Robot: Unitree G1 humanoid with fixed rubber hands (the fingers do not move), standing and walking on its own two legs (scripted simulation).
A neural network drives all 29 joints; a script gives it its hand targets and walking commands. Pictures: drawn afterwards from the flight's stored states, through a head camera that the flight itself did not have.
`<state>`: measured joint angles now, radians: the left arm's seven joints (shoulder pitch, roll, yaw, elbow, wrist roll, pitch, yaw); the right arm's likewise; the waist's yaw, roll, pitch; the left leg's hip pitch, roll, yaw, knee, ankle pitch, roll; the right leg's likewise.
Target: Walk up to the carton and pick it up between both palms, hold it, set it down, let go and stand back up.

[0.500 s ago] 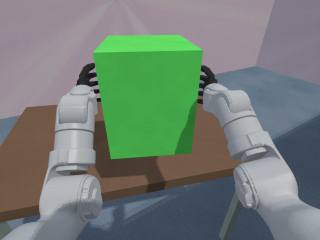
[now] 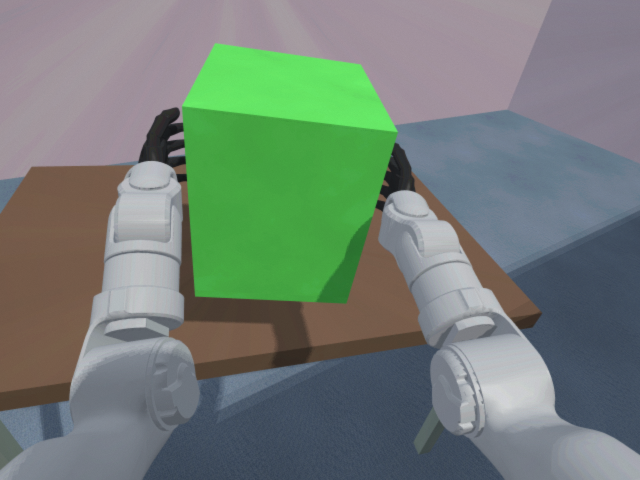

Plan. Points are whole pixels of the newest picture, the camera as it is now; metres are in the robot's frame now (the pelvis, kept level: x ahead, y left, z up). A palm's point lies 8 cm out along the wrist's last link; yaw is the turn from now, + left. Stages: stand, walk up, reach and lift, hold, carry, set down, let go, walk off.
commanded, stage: set down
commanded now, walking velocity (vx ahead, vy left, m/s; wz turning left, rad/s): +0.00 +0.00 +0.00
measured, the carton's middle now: (281, 175) +0.46 +0.03 +0.22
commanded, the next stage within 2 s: none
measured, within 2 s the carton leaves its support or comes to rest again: neither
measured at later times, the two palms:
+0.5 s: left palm (172, 177) +0.41 +0.16 +0.23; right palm (401, 207) +0.39 -0.13 +0.21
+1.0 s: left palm (179, 207) +0.42 +0.16 +0.18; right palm (392, 234) +0.39 -0.13 +0.17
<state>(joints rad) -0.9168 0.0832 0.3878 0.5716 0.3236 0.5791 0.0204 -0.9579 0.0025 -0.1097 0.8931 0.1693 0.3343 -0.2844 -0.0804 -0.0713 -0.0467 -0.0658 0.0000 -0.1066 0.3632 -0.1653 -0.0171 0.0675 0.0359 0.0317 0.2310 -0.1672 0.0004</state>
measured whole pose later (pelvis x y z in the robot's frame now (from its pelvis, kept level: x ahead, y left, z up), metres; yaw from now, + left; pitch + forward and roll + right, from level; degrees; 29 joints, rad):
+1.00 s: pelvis +0.01 +0.01 +0.00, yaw -2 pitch -4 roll -1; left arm -0.91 0.08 0.34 0.84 0.25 0.34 0.05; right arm -0.84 0.04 -0.26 0.93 0.00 0.15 -0.26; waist -0.03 -0.06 -0.03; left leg -0.11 0.00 -0.04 0.36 -0.17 0.00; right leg 0.00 0.02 0.04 0.24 -0.17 0.02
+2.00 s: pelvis +0.03 +0.02 +0.00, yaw -4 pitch +1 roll -1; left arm -0.93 0.14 0.38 1.10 0.22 0.10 -0.04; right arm -0.77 0.17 -0.48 0.85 -0.26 0.05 -0.20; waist 0.00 -0.06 -0.04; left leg -0.19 0.00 0.02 0.35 -0.18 0.02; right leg -0.11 -0.01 0.04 0.27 -0.19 0.03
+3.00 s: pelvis +0.02 +0.02 +0.00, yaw -3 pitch +7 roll -1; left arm -0.97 0.16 0.43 1.24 0.24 -0.11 -0.06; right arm -0.76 0.24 -0.65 0.86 -0.42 -0.12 -0.16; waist 0.01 -0.06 -0.04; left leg -0.33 0.01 0.05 0.38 -0.17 0.02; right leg -0.25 -0.01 0.01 0.33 -0.19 0.03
